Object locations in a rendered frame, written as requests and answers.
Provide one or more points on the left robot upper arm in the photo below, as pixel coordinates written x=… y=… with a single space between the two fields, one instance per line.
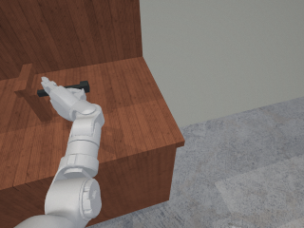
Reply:
x=70 y=203

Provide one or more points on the counter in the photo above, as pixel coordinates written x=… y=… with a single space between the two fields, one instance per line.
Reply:
x=70 y=41

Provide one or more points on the robot left hand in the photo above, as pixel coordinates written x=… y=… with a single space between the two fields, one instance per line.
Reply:
x=61 y=98

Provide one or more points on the robot left forearm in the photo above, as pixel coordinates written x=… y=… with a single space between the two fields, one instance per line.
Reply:
x=81 y=157

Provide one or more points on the tap lever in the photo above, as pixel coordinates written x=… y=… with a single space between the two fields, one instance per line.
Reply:
x=82 y=85

